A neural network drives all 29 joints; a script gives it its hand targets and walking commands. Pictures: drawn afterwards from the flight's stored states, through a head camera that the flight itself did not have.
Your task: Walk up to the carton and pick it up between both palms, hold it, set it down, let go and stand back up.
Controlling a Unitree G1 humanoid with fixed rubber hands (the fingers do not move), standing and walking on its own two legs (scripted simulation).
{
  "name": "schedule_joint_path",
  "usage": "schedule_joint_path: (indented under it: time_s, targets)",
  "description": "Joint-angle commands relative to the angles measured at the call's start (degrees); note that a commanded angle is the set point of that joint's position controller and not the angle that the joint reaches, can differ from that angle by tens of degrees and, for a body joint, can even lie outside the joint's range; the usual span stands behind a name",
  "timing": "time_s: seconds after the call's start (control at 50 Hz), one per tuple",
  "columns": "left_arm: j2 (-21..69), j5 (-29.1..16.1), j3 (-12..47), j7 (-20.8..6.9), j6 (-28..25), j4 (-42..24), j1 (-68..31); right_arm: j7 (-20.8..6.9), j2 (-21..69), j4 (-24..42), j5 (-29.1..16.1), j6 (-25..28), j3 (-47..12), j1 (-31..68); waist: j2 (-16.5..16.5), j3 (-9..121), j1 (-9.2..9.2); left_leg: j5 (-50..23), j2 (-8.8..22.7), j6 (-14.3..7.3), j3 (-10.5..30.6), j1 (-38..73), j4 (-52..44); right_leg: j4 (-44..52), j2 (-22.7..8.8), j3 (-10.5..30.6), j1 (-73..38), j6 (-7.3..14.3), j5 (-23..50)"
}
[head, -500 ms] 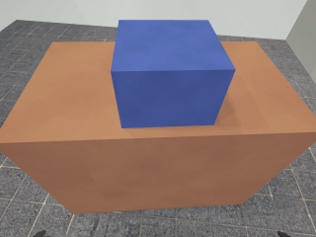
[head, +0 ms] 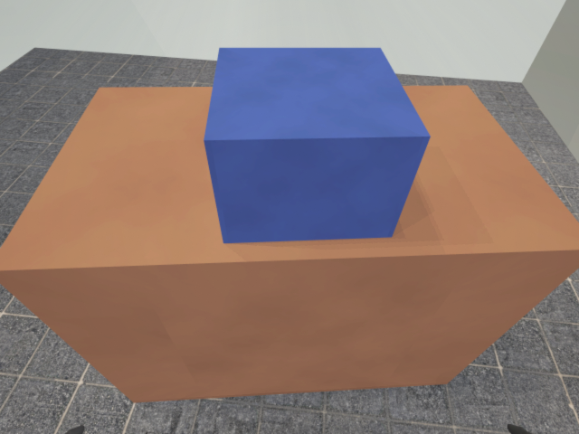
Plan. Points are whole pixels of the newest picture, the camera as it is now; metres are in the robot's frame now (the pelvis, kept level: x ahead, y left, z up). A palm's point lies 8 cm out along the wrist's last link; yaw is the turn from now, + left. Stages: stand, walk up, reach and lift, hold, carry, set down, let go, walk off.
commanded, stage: walk up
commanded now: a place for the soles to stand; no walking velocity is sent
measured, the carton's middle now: (304, 141) +0.56 -0.03 +0.10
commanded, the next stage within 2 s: reach and lift in 0.26 s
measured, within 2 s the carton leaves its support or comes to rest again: neither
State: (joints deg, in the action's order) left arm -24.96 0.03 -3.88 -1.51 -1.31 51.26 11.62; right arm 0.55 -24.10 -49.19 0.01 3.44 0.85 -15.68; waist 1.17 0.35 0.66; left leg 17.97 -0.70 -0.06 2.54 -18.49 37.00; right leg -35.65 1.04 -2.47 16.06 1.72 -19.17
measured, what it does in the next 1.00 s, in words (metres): stands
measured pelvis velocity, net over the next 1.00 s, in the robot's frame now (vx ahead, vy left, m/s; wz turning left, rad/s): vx -0.01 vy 0.01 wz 0.00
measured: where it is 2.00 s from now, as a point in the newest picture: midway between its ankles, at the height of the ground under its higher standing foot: outside the picture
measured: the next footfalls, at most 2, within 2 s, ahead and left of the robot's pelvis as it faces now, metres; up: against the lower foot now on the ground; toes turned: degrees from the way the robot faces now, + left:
none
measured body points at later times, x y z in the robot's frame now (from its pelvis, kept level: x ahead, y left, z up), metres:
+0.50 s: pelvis -0.01 -0.01 -0.01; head +0.03 +0.00 +0.44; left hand +0.20 +0.30 -0.07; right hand +0.13 -0.33 -0.10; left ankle +0.02 +0.12 -0.72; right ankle +0.00 -0.10 -0.73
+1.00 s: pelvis -0.01 +0.01 +0.01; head -0.05 +0.02 +0.46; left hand +0.19 +0.30 +0.01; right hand +0.17 -0.29 -0.01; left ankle +0.02 +0.12 -0.73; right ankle +0.00 -0.10 -0.73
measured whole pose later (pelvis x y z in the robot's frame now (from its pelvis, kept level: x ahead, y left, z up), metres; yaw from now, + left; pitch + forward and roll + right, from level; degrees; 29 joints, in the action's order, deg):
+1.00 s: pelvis -0.01 +0.01 +0.01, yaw +0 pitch -5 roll -1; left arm -24.9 0.0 -2.6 1.3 23.3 6.6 14.0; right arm -7.3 -23.4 -31.1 -2.7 -0.7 4.0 -10.3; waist 1.1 0.0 0.7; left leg 13.0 -0.3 0.3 2.5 -10.0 28.1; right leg -24.5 1.2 -2.5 6.6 0.9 -12.8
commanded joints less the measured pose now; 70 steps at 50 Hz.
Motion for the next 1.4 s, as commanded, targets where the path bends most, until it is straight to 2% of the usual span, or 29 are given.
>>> schedule_joint_path:
  time_s: [0.0, 0.04, 0.06, 0.12, 0.16, 0.2, 0.22, 0.24, 0.26, 0.28, 0.3, 0.36, 0.38, 0.4, 0.46, 0.54, 0.58, 0.62, 0.66, 0.76, 0.9, 0.92, 0.94, 1.0, 1.02, 1.1, 1.12, 1.32, 1.38]
  targets:
    - [-8.9, 0.9, -0.7, 0.8, -1.6, -1.8, -6.1, 0.3, -11.3, 0.5, 2.2, 1.3, 1.9, 4.9, -4.7, 0.1, -1.5, -13.3, 7.7, -5.3, 12.4, 0.9, -11.9, 5.8, -5.0, 5.4, -3.9, 1.5, 5.8]
    - [-8.6, 0.8, -0.2, 0.8, -1.4, -0.5, -5.4, 0.1, -12.1, 0.3, 1.7, 1.0, 1.7, 5.7, -3.6, 2.6, -1.54, -13.4, 8.1, -5.2, 12.4, 2.0, -11.1, 7.1, -5.3, 5.4, -4.9, 1.3, 5.1]
    - [-8.5, 0.4, -0.3, 0.9, -1.4, -1.0, -4.6, 0.3, -12.0, 0.8, 1.8, 0.7, 1.8, 7.3, -6.8, -0.8, -2.57, -11.3, 7.3, -4.7, 10.9, 0.1, -11.5, 7.8, -5.3, 6.2, -3.2, 2.0, 3.2]
    - [-10.0, 1.3, -0.6, 1.0, -1.4, -0.9, -5.8, 0.1, -10.5, 0.8, 1.9, 0.5, 1.7, 8.5, -3.0, -1.6, -1.82, -3.6, 4.2, -3.4, 7.6, -1.5, -9.9, 12.0, -8.0, 10.2, -3.1, 3.1, -0.5]
    - [-9.0, 0.8, -0.5, 0.9, -1.4, -1.3, -7.0, 0.0, -10.4, 0.6, 2.0, 0.7, 1.7, 7.0, -5.1, -1.6, -1.3, -2.6, 4.6, -3.8, 8.8, -0.7, -12.0, 10.6, -7.5, 8.1, -3.0, 3.3, -1.3]
    - [-9.5, 0.9, -0.4, 0.8, -1.2, -1.6, -6.8, 0.0, -12.4, 0.0, 2.3, 0.7, 2.0, 6.0, -8.2, 1.0, -1.64, -5.8, 6.8, -4.3, 11.0, 1.0, -12.3, 7.7, -6.2, 6.6, -3.3, 2.2, 1.4]
    - [-9.3, 1.0, -0.7, 0.9, -1.3, -1.1, -6.2, -0.1, -11.2, 1.2, 1.7, 0.7, 1.8, 7.3, -6.8, 0.9, -2.7, -6.8, 6.7, -4.7, 11.5, -0.2, -12.2, 7.3, -5.4, 5.9, -5.1, 2.3, 2.2]
    - [-9.5, 1.0, -0.6, 0.8, -1.3, -1.2, -6.9, -0.1, -10.7, 0.8, 1.6, 0.9, 1.7, 7.1, -6.2, 1.4, -1.47, -11.0, 6.1, -4.4, 10.2, 1.4, -10.9, 7.5, -6.0, 6.3, -4.7, 2.6, 3.3]
    - [-11.7, 0.1, -0.2, 3.6, 11.5, -21.3, -23.3, -3.2, -4.3, -5.7, 8.1, 9.8, 13.5, 23.7, -7.7, -2.8, 1.05, 7.9, 2.2, 3.0, -5.4, -4.7, -5.1, 0.2, -2.1, -3.6, 10.5, 1.9, -9.3]
    - [-8.7, -0.1, 1.3, 5.0, 17.5, -24.5, -21.7, -4.9, -7.1, -6.0, 8.5, 10.5, 14.1, 21.4, -9.1, -7.1, 2.43, 15.1, 4.7, 1.8, -4.0, -8.8, -6.0, -3.0, -1.7, -3.1, 5.8, 1.8, -11.4]
    - [-6.1, 1.0, 0.8, 5.3, 20.6, -23.3, -18.3, -5.2, -7.2, -6.0, 7.9, 9.9, 12.5, 20.0, -7.7, -7.8, 1.65, 15.4, 5.2, 0.3, -5.6, -12.3, -5.8, -3.9, -1.8, -2.8, 1.8, 2.2, -8.4]
    - [-5.1, 2.8, 0.1, 4.0, 24.7, -28.7, -13.9, -5.5, -9.0, -0.5, 5.2, 9.0, 12.1, 16.4, -1.1, -1.5, 1.17, 7.1, 4.0, -1.3, -7.2, -2.6, -4.6, -0.3, -0.9, -2.3, -2.3, 0.8, -0.9]
    - [-8.0, 1.0, -0.8, 3.6, 25.3, -32.5, -13.7, -4.9, -8.6, 2.8, 4.6, 8.7, 13.1, 15.4, 3.0, 1.5, 1.27, 0.8, 2.7, -0.4, -6.9, 4.0, -3.1, 2.3, -1.5, -1.6, 1.6, 0.4, 2.0]
    - [-7.5, 2.4, -1.3, 3.5, 25.7, -32.7, -11.4, -4.8, -8.3, 2.4, 3.4, 8.3, 12.2, 13.6, 0.6, 2.4, 0.98, -3.8, 2.3, 0.2, -6.4, 7.9, -3.6, 3.5, -1.1, -2.4, 0.6, 0.6, 7.2]
    - [-7.1, 4.2, -2.8, 2.5, 25.4, -34.1, -5.1, -3.8, -9.1, 7.8, 1.4, 8.4, 10.2, 9.6, 2.4, 6.8, -1.46, -15.8, 1.2, 0.8, -5.3, 14.5, -4.3, 5.5, 0.1, -2.2, -5.9, -0.8, 21.9]
    - [-6.5, 3.5, -4.1, 2.2, 24.6, -38.6, -0.5, -3.8, -7.5, 11.3, -1.6, 8.9, 8.5, 7.0, -0.2, 9.0, -2.6, -23.5, 0.2, 1.7, -4.4, 17.8, -5.9, 7.7, 0.4, -1.0, -11.0, -1.2, 29.9]
    - [-6.0, 2.0, -3.8, 2.1, 23.6, -41.5, -0.9, -4.2, -8.4, 13.3, -2.5, 8.5, 8.5, 7.1, 2.1, 8.5, -2.73, -25.4, 0.2, 2.2, -4.9, 19.1, -7.7, 9.0, 1.0, -1.0, -12.1, -1.6, 30.5]
    - [-6.7, 2.6, -4.7, 1.9, 23.5, -40.6, 1.1, -4.2, -8.0, 14.8, -3.2, 7.2, 7.6, 5.2, 3.6, 5.2, -2.8, -22.7, -0.6, 1.4, -5.2, 18.2, -9.7, 10.7, 0.7, -0.2, -13.4, -2.3, 30.6]
    - [-5.6, 2.5, -4.4, 1.9, 23.3, -42.3, 1.0, -4.7, -8.0, 12.7, -3.7, 5.8, 7.1, 4.5, 0.3, 3.1, -2.32, -21.9, -0.3, 1.5, -5.0, 17.2, -12.7, 12.7, 1.0, -0.1, -14.4, -1.4, 27.2]
    - [-3.2, -0.1, -2.1, 2.7, 22.6, -46.2, 0.3, -6.6, -7.4, 16.4, -6.5, 3.2, 8.9, 3.6, -1.4, 2.1, -1.17, -19.3, 0.7, 2.5, -4.5, 16.3, -16.6, 15.7, 1.5, 0.3, -13.6, -0.4, 20.3]
    - [-2.2, -3.5, -0.5, 3.5, 23.5, -51.5, 1.4, -7.9, -6.5, 26.9, -9.5, -2.3, 11.2, 2.2, -0.6, -0.8, -1.73, -8.7, 2.4, 2.6, -4.1, 13.8, -22.2, 19.0, 1.1, 0.4, -13.0, -1.0, 13.1]
    - [-2.9, -4.0, 0.2, 4.0, 23.6, -56.2, 1.3, -8.2, -6.7, 29.7, -9.8, -3.4, 12.1, 1.9, -3.5, 1.2, -0.95, -5.2, 4.0, 3.0, -2.6, 13.8, -24.0, 18.4, 0.9, 0.0, -14.6, -0.9, 11.9]
    - [-3.1, -4.2, 0.8, 3.6, 24.2, -53.3, 1.3, -8.2, -8.1, 30.2, -9.7, -4.5, 13.2, 2.3, -1.5, -1.3, 0.41, -2.1, 3.7, 2.7, -2.3, 13.3, -24.5, 19.1, 0.8, 0.3, -13.2, -1.1, 11.5]
    - [-1.0, -4.9, 0.9, 3.6, 25.6, -55.9, -0.5, -8.5, -7.4, 34.5, -10.8, -6.9, 13.0, 3.0, -3.6, -3.8, 0.14, 0.6, 4.2, 3.1, -2.0, 9.7, -26.9, 19.6, 0.6, 0.4, -14.2, -1.0, 8.9]
    - [0.2, -4.7, 0.2, 4.0, 25.4, -58.2, 0.8, -8.8, -6.9, 37.3, -11.2, -7.3, 12.5, 2.4, -4.5, -0.8, -1.09, -0.1, 4.0, 2.4, -2.1, 8.6, -26.8, 19.4, 0.7, 0.9, -15.8, -0.8, 10.2]
    - [-0.9, -6.8, 1.1, 4.2, 25.5, -61.1, -1.9, -8.8, -7.4, 43.4, -11.3, -10.1, 14.2, 4.8, -1.0, -1.8, 0.91, 6.0, 4.5, 1.4, -1.4, 8.8, -27.8, 19.6, 1.0, 0.8, -14.4, -1.4, 6.0]
    - [-0.9, -7.0, 0.6, 4.1, 25.6, -61.2, -0.9, -8.8, -8.0, 45.0, -12.0, -11.1, 13.9, 3.7, -2.5, -1.8, 0.53, 8.8, 4.9, 1.1, -1.0, 6.7, -28.4, 19.1, 0.9, 1.1, -15.8, -1.4, 6.1]
    - [-1.0, -9.5, -3.7, 2.9, 28.2, -64.8, -0.1, -6.0, -5.1, 52.9, -14.6, -17.8, 11.8, 0.7, -0.3, -4.9, -0.49, -1.9, 2.0, 1.8, -4.6, 12.8, -26.3, 23.9, -1.7, 3.8, -9.7, -1.8, 5.0]
    - [-3.0, -10.9, -5.0, 3.2, 26.3, -72.1, -2.0, -4.7, -4.5, 61.3, -16.1, -17.1, 12.6, 0.1, -0.3, 0.4, -0.45, -5.9, 0.8, 1.9, -5.3, 16.0, -24.2, 24.1, -2.0, 4.5, -9.4, -1.7, 6.0]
